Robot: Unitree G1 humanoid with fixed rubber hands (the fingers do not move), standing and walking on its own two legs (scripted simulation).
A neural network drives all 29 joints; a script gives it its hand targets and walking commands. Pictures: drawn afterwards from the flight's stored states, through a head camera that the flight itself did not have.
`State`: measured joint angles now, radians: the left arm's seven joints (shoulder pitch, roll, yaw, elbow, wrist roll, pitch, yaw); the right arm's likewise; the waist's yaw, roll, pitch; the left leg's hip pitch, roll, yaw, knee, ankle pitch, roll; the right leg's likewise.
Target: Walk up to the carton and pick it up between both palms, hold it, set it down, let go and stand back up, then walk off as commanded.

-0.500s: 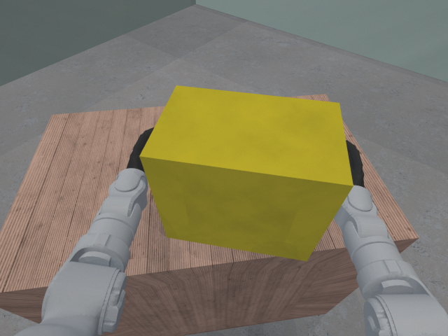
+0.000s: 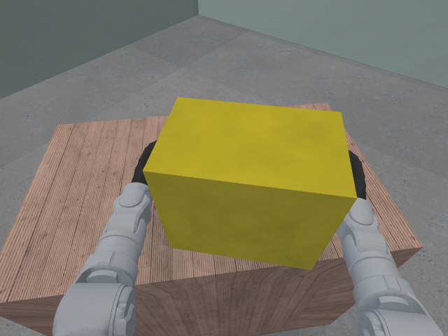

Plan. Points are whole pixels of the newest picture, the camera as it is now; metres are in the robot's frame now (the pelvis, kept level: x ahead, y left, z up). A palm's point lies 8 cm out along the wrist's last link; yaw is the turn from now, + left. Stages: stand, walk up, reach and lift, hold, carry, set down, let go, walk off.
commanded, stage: reach and lift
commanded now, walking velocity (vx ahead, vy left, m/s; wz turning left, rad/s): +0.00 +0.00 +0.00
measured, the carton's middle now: (247, 187) +0.38 -0.09 +0.05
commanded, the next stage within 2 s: none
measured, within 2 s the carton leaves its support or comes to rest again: leaves its support in 0.36 s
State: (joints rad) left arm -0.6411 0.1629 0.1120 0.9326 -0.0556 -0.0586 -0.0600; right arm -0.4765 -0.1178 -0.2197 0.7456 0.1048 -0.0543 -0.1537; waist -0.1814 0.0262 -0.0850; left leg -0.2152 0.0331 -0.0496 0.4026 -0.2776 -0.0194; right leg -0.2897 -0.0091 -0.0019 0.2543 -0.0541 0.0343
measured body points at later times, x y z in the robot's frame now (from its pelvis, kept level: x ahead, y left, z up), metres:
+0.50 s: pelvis +0.00 +0.00 +0.00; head +0.00 +0.02 +0.45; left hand +0.41 +0.11 +0.09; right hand +0.32 -0.27 +0.09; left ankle -0.05 +0.13 -0.75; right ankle +0.04 -0.14 -0.75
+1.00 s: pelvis -0.01 -0.01 +0.00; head +0.00 +0.01 +0.45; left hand +0.41 +0.10 +0.11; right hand +0.33 -0.28 +0.10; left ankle -0.05 +0.13 -0.75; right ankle +0.04 -0.14 -0.75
